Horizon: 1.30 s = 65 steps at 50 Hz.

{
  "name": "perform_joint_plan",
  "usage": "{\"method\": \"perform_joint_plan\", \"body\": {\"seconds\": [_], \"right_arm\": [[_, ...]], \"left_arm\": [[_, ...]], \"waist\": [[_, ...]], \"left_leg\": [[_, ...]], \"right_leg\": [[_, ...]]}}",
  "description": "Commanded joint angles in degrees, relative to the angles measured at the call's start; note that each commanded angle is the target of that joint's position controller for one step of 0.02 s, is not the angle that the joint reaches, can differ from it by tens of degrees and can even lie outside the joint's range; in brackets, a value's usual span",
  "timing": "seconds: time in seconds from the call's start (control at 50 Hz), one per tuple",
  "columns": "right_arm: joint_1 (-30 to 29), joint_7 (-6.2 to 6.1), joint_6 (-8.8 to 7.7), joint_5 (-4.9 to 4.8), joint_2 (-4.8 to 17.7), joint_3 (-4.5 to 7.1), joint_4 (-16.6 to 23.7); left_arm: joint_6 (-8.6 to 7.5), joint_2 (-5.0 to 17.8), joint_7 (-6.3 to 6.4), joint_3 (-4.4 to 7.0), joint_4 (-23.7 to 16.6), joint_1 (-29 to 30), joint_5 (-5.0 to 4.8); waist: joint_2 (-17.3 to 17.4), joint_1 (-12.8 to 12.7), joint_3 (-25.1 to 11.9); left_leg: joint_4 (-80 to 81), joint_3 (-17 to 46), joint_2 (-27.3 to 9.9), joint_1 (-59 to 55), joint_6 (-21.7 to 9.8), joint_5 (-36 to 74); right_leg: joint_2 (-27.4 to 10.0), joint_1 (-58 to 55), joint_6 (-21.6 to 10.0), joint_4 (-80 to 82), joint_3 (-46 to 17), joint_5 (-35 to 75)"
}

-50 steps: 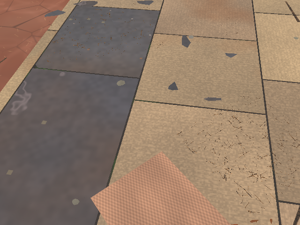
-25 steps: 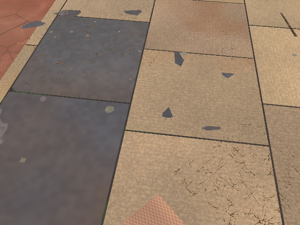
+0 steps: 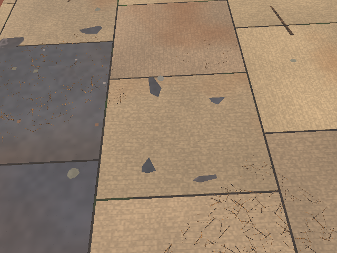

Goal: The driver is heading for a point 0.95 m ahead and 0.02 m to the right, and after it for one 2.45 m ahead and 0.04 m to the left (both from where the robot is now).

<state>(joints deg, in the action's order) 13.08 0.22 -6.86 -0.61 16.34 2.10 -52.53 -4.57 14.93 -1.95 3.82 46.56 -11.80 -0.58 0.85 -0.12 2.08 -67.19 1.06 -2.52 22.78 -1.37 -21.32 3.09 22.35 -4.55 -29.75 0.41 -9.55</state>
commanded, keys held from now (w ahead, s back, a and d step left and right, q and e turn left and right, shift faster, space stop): w+e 0.14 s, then w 0.78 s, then w+q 0.08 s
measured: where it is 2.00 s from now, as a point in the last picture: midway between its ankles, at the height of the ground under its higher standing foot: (200, 142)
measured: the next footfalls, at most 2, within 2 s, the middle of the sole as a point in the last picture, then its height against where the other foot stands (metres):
left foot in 0.38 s outside the picture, level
right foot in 0.92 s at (226, 198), level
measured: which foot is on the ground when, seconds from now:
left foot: up 0.00-0.36, down 0.38-0.92, up 0.94-1.00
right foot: down 0.00-0.40, up 0.42-0.90, down 0.92-1.00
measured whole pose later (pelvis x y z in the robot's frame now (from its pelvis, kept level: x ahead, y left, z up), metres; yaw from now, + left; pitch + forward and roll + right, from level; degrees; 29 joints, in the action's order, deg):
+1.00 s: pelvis +0.57 -0.07 +0.00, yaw -9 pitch +2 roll +0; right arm 21.0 0.3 -4.1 -1.7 16.3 2.2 -53.3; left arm -5.3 14.4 -1.5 2.5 40.3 -4.9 0.0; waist 0.8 2.8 1.7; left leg -60.0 3.2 0.1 14.8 -1.8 -26.6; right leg 0.6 24.7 -3.0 -31.1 2.9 -8.8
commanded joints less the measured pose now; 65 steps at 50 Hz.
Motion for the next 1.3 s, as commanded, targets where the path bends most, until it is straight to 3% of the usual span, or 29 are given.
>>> {"method": "perform_joint_plan", "body": {"seconds": [0.02, 0.1, 0.18, 0.28, 0.34, 0.36, 0.38, 0.4, 0.42, 0.44, 0.46, 0.48, 0.52, 0.58, 0.62, 0.72, 0.82, 0.86, 0.9, 0.92, 0.94, 0.96, 0.98, 1.0, 1.02, 1.06, 1.12, 1.22, 1.3], "right_arm": [[-1.99, -0.3, -0.98, 0.73, 6.67, 1.92, 5.0], [-6.43, -0.73, 0.6, 1.53, 4.54, 1.84, 7.4], [-13.82, -0.04, 0.12, 0.92, 2.39, 1.08, 9.61], [-18.24, 1.17, -0.83, 0.47, 4.29, 1.25, 11.86], [-15.33, 1.49, -1.4, 0.5, 6.11, 1.86, 11.66], [-10.44, 1.3, -1.57, 0.62, 7.32, 2.59, 10.34], [-2.21, 1.08, -1.65, 1.12, 9.34, 3.46, 8.5], [7.14, 0.98, -1.48, 1.47, 12.77, 4.3, 7.43], [11.35, 1.55, -0.68, 0.87, 14.33, 5.01, 4.78], [10.25, 1.72, -0.57, -0.69, 8.92, 3.63, 5.22], [5.55, 1.48, -0.3, -0.63, 6.64, 2.94, 6.22], [1.9, 1.45, 0.01, 0.18, 6.1, 2.5, 7.06], [-0.29, 1.47, 0.02, 1.32, 4.55, 1.81, 7.09], [1.09, 1.28, -0.22, 0.59, 5.54, 2.01, 5.85], [2.33, 0.74, 0.03, 0.33, 7.21, 2.46, 5.1], [6.5, 0.08, 1.05, -0.45, 7.91, 2.38, 3.21], [10.76, -0.15, 2.55, -0.69, 8.66, 2.5, 0.91], [10.13, -0.46, 3.16, -0.71, 9.63, 2.85, 0.71], [8.24, -0.66, 3.65, -0.57, 9.5, 2.68, 1.29], [7.62, -0.76, 3.47, 0.45, 7.57, 1.75, 2.89], [15.14, -0.27, 2.28, 0.43, 0.23, -0.51, 3.53], [13.4, 0.1, 1.21, -0.59, 4.58, 0.47, 2.36], [7.91, 0.3, 0.82, -2.2, 8.39, 1.73, 4.17], [4.75, 0.12, 0.88, -2.24, 8.02, 1.75, 4.82], [3.35, -0.11, 1.33, -1.41, 7.24, 1.97, 4.93], [6.33, -0.37, 3.17, -1.24, 5.03, 2.16, 3.84], [5.18, -0.62, 4.63, -1.13, 3.37, 2.3, 4.54], [-1.78, 0.45, 4.03, -0.58, 2.44, 2.25, 6.94], [-9.9, 1.78, 3.89, -0.41, 1.04, 1.38, 10.55]], "left_arm": [[-0.38, 6.44, 0.51, 1.42, -4.2, -2.11, 0.77], [-0.6, 9.56, 1.89, 2.4, -4.0, -5.07, -0.25], [-0.15, 9.1, 2.83, 2.3, -3.08, -8.05, -0.43], [0.1, 8.34, 2.99, 2.13, -0.45, -11.93, -0.46], [1.05, 9.38, 3.38, 2.53, -0.27, -11.45, -0.13], [1.36, 9.2, 3.35, 2.38, -0.63, -10.53, -0.03], [1.47, 7.91, 3.13, 1.64, -1.48, -9.62, 0.44], [1.24, 5.36, 3.06, 0.59, -2.38, -11.85, 1.5], [0.26, 1.16, 2.6, -0.56, -1.72, -20.08, -0.37], [-0.28, 6.89, 2.59, 0.27, -1.27, -16.13, -1.38], [-0.56, 9.17, 2.46, 0.83, -3.12, -8.85, -1.63], [-0.74, 8.73, 2.56, 0.75, -4.03, -5.04, -0.81], [-0.63, 7.1, 2.42, 1.01, -4.66, -4.47, 0.18], [0.03, 4.36, 2.41, 0.44, -5.0, -4.66, 0.18], [0.09, 3.76, 2.52, 0.1, -6.57, -0.72, 0.51], [-0.56, 2.12, 1.69, -0.72, -8.84, 8.39, 0.1], [-1.16, 3.16, 0.1, -0.68, -11.95, 15.32, -0.56], [-1.4, 4.58, -0.3, -0.18, -11.96, 13.54, -0.48], [-1.41, 8.29, 0.14, 1.8, -8.48, 1.44, -0.08], [-1.24, 12.01, 0.77, 2.99, -6.26, -9.28, 0.63], [-0.83, 16.61, 0.78, 4.04, -5.24, -13.37, 1.02], [-0.56, 11.29, 0.81, 2.71, -5.27, -14.54, 0.63], [-0.62, 9.11, 1.0, 1.81, -5.46, -10.3, 0.49], [-0.7, 7.88, 1.03, 1.31, -5.87, -5.96, 0.57], [-0.94, 6.12, 0.79, 0.86, -5.8, -2.8, 0.82], [-1.94, 4.58, 0.47, 0.65, -5.24, 0.3, 1.23], [-2.89, 5.75, 0.76, 1.23, -3.42, 0.08, 1.62], [-2.49, 7.25, 2.09, 1.61, -1.3, -1.56, 1.59], [-1.41, 8.89, 2.76, 2.13, 0.81, -5.65, 0.85]], "waist": [[-3.47, 0.44, -5.79], [-3.17, 0.38, -2.96], [-5.75, -2.5, -1.75], [-5.99, -4.19, 0.0], [-6.99, -2.24, -0.82], [-6.92, 0.35, -3.67], [-5.98, 4.05, -10.54], [1.55, 6.09, -18.99], [19.34, 3.11, -23.2], [11.37, 5.11, -17.67], [5.69, 5.29, -9.43], [0.87, 3.85, -5.15], [2.32, 1.07, -3.17], [4.0, 0.2, -2.86], [2.91, 0.9, -1.89], [2.66, 3.94, -0.44], [3.11, 5.25, 1.62], [4.01, 3.21, 0.41], [3.68, -3.46, -7.16], [-0.1, -7.55, -15.47], [-14.55, -5.06, -23.41], [-12.58, -6.95, -24.49], [-9.16, -6.4, -14.54], [-5.78, -4.49, -9.26], [-4.38, -2.75, -5.37], [-6.65, 0.44, -3.41], [-5.16, 1.38, -1.28], [-3.8, -0.37, 0.48], [-2.32, -3.77, 3.21]], "left_leg": [[3.46, 3.36, -4.57, 14.42, -0.16, 5.14], [16.61, 1.89, -2.64, 14.83, 3.43, 13.85], [33.53, 0.69, 0.4, 9.59, 3.63, 28.18], [39.78, 1.97, 0.38, 10.04, 1.13, 28.24], [41.07, 0.56, 1.32, 7.16, -1.35, 19.94], [42.72, -1.26, 2.85, 0.25, -2.79, 19.53], [40.36, 0.83, 0.04, -13.09, -5.4, 21.83], [37.95, 13.98, -10.0, -31.24, -10.29, 22.62], [45.89, 39.12, -20.01, -45.65, -17.9, 9.23], [49.43, 40.92, -18.68, -42.76, -15.54, -2.39], [50.64, 32.07, -16.81, -34.42, -13.04, -0.97], [52.17, 26.01, -14.64, -26.2, -12.03, 5.68], [54.63, 19.38, -11.3, -18.3, -11.61, 15.46], [57.58, 13.46, -9.93, -15.4, -12.59, 22.6], [59.0, 10.88, -9.85, -15.4, -12.85, 26.07], [59.31, 3.89, -6.52, -15.58, -9.81, 26.87], [55.73, 5.71, -10.88, -24.05, -9.19, 27.86], [52.12, 5.82, -11.98, -26.71, -8.11, 34.42], [38.38, 2.56, -8.55, -24.2, -5.92, 48.84], [22.99, 0.41, -5.69, -13.45, -3.99, 38.29], [1.09, -1.51, 4.27, 10.86, -0.07, 3.99], [-5.79, 6.6, 3.8, 17.32, -0.71, -11.84], [-7.71, 6.54, 0.99, 21.11, -1.3, -7.97], [-5.23, 4.95, -1.82, 19.61, -1.21, -2.67], [-2.0, 4.51, -3.43, 17.69, -0.86, 0.73], [0.84, 4.95, -5.31, 11.49, -0.2, 5.03], [3.64, 5.94, -5.4, 13.64, 0.88, 10.53], [18.64, 4.57, -4.33, 16.17, 1.21, 24.93], [27.23, 0.54, -3.8, 17.9, 0.11, 26.34]], "right_leg": [[-14.1, -16.15, -10.74, 16.66, -21.0, 9.95], [-11.75, -11.57, -11.05, 18.66, -15.78, 16.44], [-8.77, -9.47, -7.6, 18.48, -12.23, 10.25], [-12.97, -18.13, -6.84, 15.11, -16.01, 9.47], [-14.9, -23.85, -5.85, 9.95, -17.45, 20.66], [-12.9, -24.15, -4.91, 4.58, -16.05, 29.95], [-9.95, -20.11, -3.55, -5.69, -13.94, 31.69], [-4.08, -7.14, -1.12, -22.88, -10.55, 15.29], [3.42, 12.86, 2.41, -39.85, -8.39, -22.57], [-0.09, 19.62, 1.8, -45.02, -12.36, -23.01], [-2.77, 21.76, 1.56, -44.45, -10.25, -17.42], [-5.57, 19.78, 1.75, -41.81, -7.75, -12.73], [-8.7, 15.2, 2.16, -36.36, -6.62, -8.47], [-9.97, 14.46, 3.42, -30.46, -4.59, -6.49], [-10.48, 16.73, 4.59, -24.45, -3.69, -1.59], [-8.1, 12.51, 4.85, -7.12, -0.97, 13.62], [-6.48, 13.94, 3.02, -0.5, -0.9, 10.4], [-5.43, 10.29, 1.43, 1.29, -0.43, 6.24], [-2.85, -7.76, -1.52, 3.58, 1.88, 7.1], [-10.87, -25.5, -5.12, 0.47, -6.35, 10.5], [-25.14, -46.89, -14.02, 4.03, -32.07, 0.66], [-26.59, -46.02, -13.67, 9.95, -40.65, -5.93], [-24.76, -37.8, -10.74, 11.48, -31.61, -6.4], [-22.4, -28.99, -9.06, 13.43, -24.18, -2.93], [-20.13, -21.98, -8.06, 15.97, -19.04, -0.27], [-17.49, -14.11, -6.89, 20.17, -12.01, 2.85], [-17.21, -11.75, -7.25, 22.89, -5.24, 9.01], [-15.6, -15.23, -5.3, 23.68, 3.96, 13.55], [-17.58, -21.27, -4.77, 23.02, 7.35, 15.06]]}}
Keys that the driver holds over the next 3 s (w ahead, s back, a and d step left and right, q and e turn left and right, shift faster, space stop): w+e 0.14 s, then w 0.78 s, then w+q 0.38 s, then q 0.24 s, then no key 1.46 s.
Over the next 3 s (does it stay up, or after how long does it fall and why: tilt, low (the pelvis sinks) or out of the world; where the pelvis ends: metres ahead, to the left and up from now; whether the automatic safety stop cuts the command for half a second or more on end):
stays up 0.96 -0.10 0.00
